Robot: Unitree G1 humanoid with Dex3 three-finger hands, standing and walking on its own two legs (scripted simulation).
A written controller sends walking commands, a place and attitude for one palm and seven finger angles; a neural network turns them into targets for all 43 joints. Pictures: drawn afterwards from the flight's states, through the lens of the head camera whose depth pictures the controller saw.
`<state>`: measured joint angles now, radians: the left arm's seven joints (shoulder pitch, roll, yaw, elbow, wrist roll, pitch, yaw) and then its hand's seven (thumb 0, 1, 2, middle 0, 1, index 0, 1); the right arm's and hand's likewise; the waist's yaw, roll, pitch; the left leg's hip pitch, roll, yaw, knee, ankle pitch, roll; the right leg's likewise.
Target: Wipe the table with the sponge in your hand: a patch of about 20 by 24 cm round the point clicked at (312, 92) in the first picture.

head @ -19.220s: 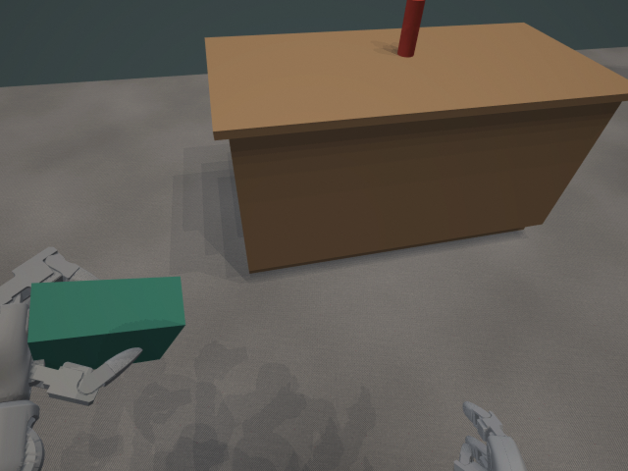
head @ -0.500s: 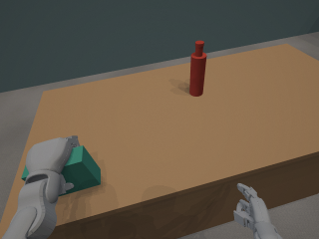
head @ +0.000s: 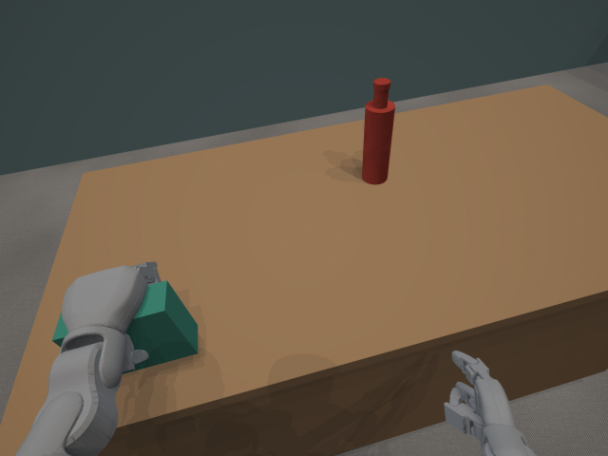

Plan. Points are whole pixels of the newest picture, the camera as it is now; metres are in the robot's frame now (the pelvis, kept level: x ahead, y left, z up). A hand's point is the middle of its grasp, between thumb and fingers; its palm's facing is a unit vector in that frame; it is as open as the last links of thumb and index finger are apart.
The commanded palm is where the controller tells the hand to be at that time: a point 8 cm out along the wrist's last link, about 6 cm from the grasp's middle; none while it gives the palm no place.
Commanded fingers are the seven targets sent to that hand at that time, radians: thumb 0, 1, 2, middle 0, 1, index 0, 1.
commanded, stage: move the sponge above the wiping area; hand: left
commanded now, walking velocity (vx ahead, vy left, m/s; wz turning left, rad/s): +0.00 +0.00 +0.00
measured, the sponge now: (139, 338) +0.23 +0.28 +0.03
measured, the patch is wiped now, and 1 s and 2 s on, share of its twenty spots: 0.00 0.00 0.00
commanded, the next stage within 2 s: lower the sponge onto the table in 0.94 s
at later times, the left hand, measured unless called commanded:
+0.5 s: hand (130, 312) +0.24 +0.29 +0.07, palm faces +0.00 -0.09 -1.00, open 9.3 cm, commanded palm +0.21 +0.28 +0.14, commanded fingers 0.00 0.10 1.30 -1.20 -1.60 -1.20 -1.60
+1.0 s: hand (131, 312) +0.24 +0.28 +0.08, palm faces +0.02 -0.10 -1.00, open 9.3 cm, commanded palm +0.21 +0.27 +0.15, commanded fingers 0.00 0.10 1.30 -1.20 -1.60 -1.20 -1.60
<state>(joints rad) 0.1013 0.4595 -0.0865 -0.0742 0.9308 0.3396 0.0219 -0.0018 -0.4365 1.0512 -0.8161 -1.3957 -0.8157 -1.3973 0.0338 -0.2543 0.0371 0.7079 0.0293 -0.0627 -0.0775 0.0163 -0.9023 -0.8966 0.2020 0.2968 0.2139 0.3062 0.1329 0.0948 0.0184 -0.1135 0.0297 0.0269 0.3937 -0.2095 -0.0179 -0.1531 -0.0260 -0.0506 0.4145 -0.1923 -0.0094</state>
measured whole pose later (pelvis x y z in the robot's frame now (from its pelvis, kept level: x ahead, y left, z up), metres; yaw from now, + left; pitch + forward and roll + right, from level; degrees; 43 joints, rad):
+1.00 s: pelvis +0.01 +0.00 +0.00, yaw +0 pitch -4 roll +0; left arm 0.09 0.45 -0.10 -0.10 0.93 0.37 0.02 0.00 -0.44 1.05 -0.82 -1.40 -0.82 -1.40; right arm 0.04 -0.26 0.03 0.71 0.03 -0.06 -0.08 0.02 -0.90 -0.90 0.20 0.30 0.20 0.31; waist 0.13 0.09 0.01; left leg -0.11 0.02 0.02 0.39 -0.21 -0.01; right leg -0.14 -0.03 -0.05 0.40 -0.19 0.00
